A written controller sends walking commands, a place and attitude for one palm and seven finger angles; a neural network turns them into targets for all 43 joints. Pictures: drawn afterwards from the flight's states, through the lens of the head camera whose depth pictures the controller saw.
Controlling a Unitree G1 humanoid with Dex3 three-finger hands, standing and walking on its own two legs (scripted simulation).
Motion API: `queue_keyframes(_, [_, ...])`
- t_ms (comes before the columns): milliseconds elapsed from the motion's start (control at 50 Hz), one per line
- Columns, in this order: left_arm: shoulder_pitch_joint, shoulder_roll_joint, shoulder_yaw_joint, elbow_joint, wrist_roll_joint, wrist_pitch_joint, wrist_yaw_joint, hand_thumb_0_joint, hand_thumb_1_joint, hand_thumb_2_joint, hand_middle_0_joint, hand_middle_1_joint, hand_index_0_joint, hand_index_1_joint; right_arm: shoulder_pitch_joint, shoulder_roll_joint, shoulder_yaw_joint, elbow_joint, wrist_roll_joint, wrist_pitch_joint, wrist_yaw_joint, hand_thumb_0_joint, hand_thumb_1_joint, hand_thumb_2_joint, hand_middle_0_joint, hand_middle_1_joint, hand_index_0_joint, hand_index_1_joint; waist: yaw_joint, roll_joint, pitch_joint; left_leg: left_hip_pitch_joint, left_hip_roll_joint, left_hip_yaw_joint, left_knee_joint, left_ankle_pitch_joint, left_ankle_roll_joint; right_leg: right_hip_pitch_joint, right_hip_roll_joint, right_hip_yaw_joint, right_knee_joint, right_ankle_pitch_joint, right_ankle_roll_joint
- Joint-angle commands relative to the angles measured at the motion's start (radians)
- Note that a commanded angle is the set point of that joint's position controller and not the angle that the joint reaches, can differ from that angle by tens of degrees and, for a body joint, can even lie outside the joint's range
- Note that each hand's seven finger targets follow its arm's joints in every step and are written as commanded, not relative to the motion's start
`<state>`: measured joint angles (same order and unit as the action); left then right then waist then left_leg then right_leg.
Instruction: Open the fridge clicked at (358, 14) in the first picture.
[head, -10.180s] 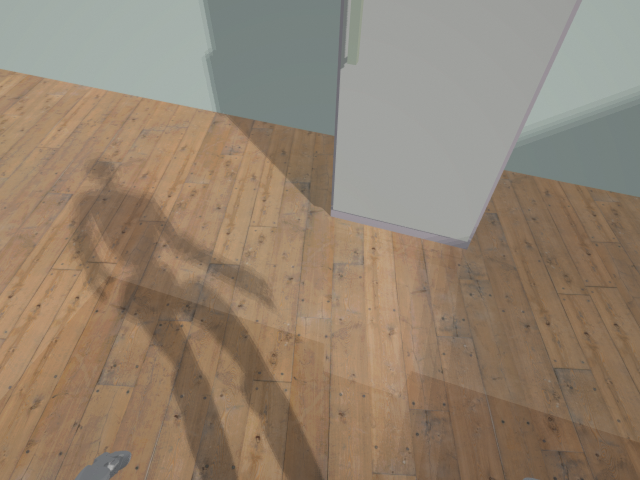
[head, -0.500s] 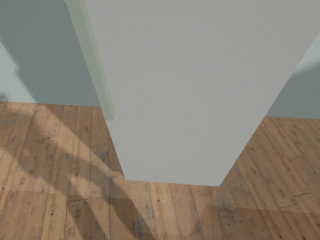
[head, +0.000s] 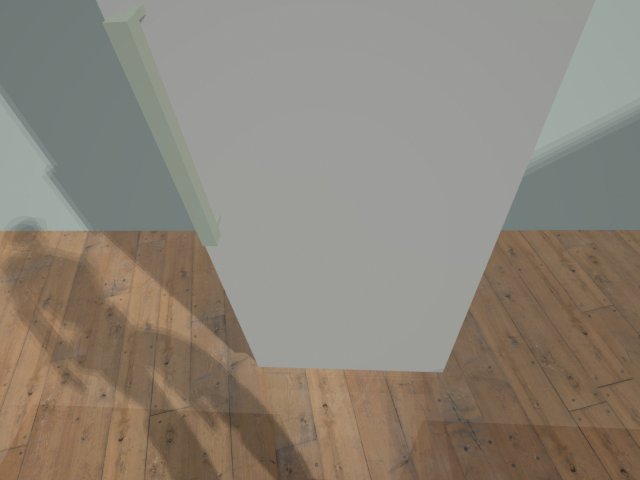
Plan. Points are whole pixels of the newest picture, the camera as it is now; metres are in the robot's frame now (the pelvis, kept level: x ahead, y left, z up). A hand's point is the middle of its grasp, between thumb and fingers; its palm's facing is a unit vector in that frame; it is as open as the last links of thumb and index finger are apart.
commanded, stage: come to a stop and stand still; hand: left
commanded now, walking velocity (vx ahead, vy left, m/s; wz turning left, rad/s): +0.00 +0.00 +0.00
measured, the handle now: (181, 147) +0.52 +0.22 +0.16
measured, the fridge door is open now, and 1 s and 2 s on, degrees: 0 0 0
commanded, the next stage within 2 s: look again from close up in 0.86 s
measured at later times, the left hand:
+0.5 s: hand out of the picture +0.02 +0.18 -0.17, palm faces +0.05 -0.97 -0.24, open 7.3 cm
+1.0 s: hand out of the picture +0.04 +0.18 -0.17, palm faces +0.06 -0.97 -0.23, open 7.3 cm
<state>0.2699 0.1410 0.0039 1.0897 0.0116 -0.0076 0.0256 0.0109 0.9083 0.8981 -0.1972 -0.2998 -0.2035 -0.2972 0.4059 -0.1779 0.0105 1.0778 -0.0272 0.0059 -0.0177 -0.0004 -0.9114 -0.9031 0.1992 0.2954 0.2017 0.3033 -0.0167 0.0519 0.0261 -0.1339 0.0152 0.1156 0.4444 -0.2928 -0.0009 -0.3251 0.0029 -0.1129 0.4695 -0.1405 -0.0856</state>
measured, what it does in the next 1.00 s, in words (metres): stands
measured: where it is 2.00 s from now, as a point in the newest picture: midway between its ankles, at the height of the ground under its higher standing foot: outside the picture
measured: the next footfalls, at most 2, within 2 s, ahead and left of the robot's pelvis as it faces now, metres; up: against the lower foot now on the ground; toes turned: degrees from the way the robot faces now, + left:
none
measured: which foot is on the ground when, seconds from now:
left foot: down 0.00-1.00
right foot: down 0.00-1.00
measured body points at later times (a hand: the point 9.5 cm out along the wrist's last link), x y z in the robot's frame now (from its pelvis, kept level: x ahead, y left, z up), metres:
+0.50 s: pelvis +0.02 +0.00 +0.00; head +0.03 -0.03 +0.45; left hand +0.02 +0.23 -0.15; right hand -0.04 -0.20 -0.17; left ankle -0.03 +0.12 -0.74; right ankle +0.08 -0.06 -0.74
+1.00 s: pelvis +0.04 +0.00 +0.00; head +0.06 -0.01 +0.45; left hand +0.03 +0.23 -0.15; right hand +0.02 -0.21 -0.17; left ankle -0.03 +0.12 -0.74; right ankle +0.08 -0.06 -0.74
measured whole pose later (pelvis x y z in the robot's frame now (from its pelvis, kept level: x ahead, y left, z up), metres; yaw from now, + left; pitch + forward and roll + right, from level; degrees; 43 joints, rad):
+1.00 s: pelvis +0.04 +0.00 +0.00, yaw +1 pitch -1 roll +1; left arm 0.25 0.14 0.00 1.14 0.01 -0.03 0.03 0.01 0.92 0.90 -0.20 -0.30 -0.20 -0.30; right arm 0.32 -0.15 0.02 1.12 -0.02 -0.03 -0.04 0.00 -0.91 -0.90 0.20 0.30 0.20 0.30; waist 0.01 0.03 0.05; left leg -0.06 0.02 0.09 0.38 -0.31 -0.01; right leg -0.25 0.01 -0.13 0.44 -0.18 -0.08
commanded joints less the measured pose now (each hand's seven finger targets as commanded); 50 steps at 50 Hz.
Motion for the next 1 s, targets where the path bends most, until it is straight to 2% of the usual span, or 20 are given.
queue_keyframes(0, [0.016,0.134,0.025,-0.035,-0.003,-0.022,0.007,0.000,0.900,0.900,-0.200,-0.300,-0.200,-0.300,0.110,-0.024,-0.010,0.005,0.002,-0.017,-0.001,0.000,-0.900,-0.900,0.200,0.300,0.200,0.300,-0.004,-0.096,0.053,-0.112,0.054,-0.081,-0.075,-0.085,0.038,0.030,-0.160,0.256,-0.220,-0.393,0.002])
queue_keyframes(160, [0.019,0.118,0.024,-0.008,-0.006,-0.023,0.007,0.000,0.900,0.900,-0.200,-0.300,-0.200,-0.300,0.145,-0.003,-0.007,0.046,0.001,-0.023,-0.006,0.000,-0.900,-0.900,0.200,0.300,0.200,0.300,0.003,-0.041,0.063,-0.151,0.063,-0.091,-0.089,-0.080,0.033,0.054,-0.156,0.244,-0.201,-0.348,0.001])
queue_keyframes(240, [0.025,0.107,0.022,0.000,-0.005,-0.025,0.008,0.000,0.900,0.900,-0.200,-0.300,-0.200,-0.300,0.150,0.001,-0.006,0.053,0.002,-0.026,-0.009,0.000,-0.900,-0.900,0.200,0.300,0.200,0.300,0.006,-0.047,0.064,-0.160,0.068,-0.093,-0.098,-0.068,0.033,0.074,-0.153,0.234,-0.190,-0.308,0.004])
queue_keyframes(300, [0.029,0.100,0.020,0.002,-0.004,-0.025,0.008,0.000,0.900,0.900,-0.200,-0.300,-0.200,-0.300,0.151,0.008,-0.007,0.053,0.003,-0.026,-0.011,0.000,-0.900,-0.900,0.200,0.300,0.200,0.300,0.005,-0.074,0.070,-0.152,0.071,-0.091,-0.101,-0.061,0.032,0.074,-0.150,0.227,-0.194,-0.297,0.005])
queue_keyframes(360, [0.027,0.099,0.019,0.004,-0.005,-0.028,0.009,0.000,0.900,0.900,-0.200,-0.300,-0.200,-0.300,0.143,0.005,-0.007,0.055,0.004,-0.031,-0.012,0.000,-0.900,-0.900,0.200,0.300,0.200,0.300,0.005,-0.040,0.058,-0.145,0.076,-0.096,-0.111,-0.047,0.032,0.088,-0.144,0.223,-0.176,-0.250,0.007])
queue_keyframes(420, [0.034,0.094,0.017,0.006,-0.004,-0.030,0.010,0.000,0.900,0.900,-0.200,-0.300,-0.200,-0.300,0.128,0.002,-0.007,0.050,0.006,-0.033,-0.014,0.000,-0.900,-0.900,0.200,0.300,0.200,0.300,0.008,-0.040,0.060,-0.146,0.082,-0.098,-0.121,-0.034,0.032,0.108,-0.139,0.212,-0.163,-0.200,0.011])
queue_keyframes(480, [0.038,0.095,0.016,0.011,-0.004,-0.032,0.009,0.000,0.900,0.900,-0.200,-0.300,-0.200,-0.300,0.115,-0.002,-0.006,0.047,0.008,-0.036,-0.015,0.000,-0.900,-0.900,0.200,0.300,0.200,0.300,0.009,-0.066,0.058,-0.135,0.084,-0.096,-0.124,-0.014,0.032,0.121,-0.140,0.208,-0.160,-0.167,0.013])
queue_keyframes(540, [0.043,0.093,0.014,0.014,-0.004,-0.035,0.011,0.000,0.900,0.900,-0.200,-0.300,-0.200,-0.300,0.099,-0.006,-0.007,0.046,0.009,-0.040,-0.017,0.000,-0.900,-0.900,0.200,0.300,0.200,0.300,0.010,-0.043,0.051,-0.122,0.087,-0.100,-0.130,0.019,0.030,0.142,-0.139,0.199,-0.141,-0.087,0.014])
queue_keyframes(640, [0.049,0.095,0.014,0.020,-0.003,-0.040,0.012,0.000,0.900,0.900,-0.200,-0.300,-0.200,-0.300,0.076,-0.016,-0.008,0.041,0.011,-0.043,-0.020,0.000,-0.900,-0.900,0.200,0.300,0.200,0.300,0.009,-0.056,0.030,-0.092,0.093,-0.099,-0.132,0.064,0.027,0.172,-0.142,0.185,-0.116,0.037,0.015])
queue_keyframes(720, [0.050,0.095,0.012,0.022,-0.003,-0.038,0.013,0.000,0.900,0.900,-0.200,-0.300,-0.200,-0.300,0.057,-0.021,-0.008,0.042,0.011,-0.043,-0.023,0.000,-0.900,-0.900,0.200,0.300,0.200,0.300,0.012,-0.033,0.044,-0.087,0.099,-0.103,-0.141,0.079,0.027,0.173,-0.138,0.176,-0.106,0.064,0.014])
queue_keyframes(820, [0.046,0.102,0.013,0.021,-0.002,-0.036,0.012,0.000,0.900,0.900,-0.200,-0.300,-0.200,-0.300,0.037,-0.031,-0.009,0.041,0.011,-0.041,-0.025,0.000,-0.900,-0.900,0.200,0.300,0.200,0.300,0.014,-0.037,0.051,-0.078,0.098,-0.103,-0.141,0.082,0.027,0.177,-0.140,0.176,-0.105,0.081,0.015])
queue_keyframes(980, [0.033,0.123,0.018,0.012,-0.002,-0.035,0.011,0.000,0.900,0.900,-0.200,-0.300,-0.200,-0.300,0.027,-0.044,-0.013,0.042,0.010,-0.040,-0.022,0.000,-0.900,-0.900,0.200,0.300,0.200,0.300,0.015,-0.076,0.045,-0.073,0.089,-0.098,-0.136,0.057,0.028,0.186,-0.149,0.186,-0.128,0.032,0.015])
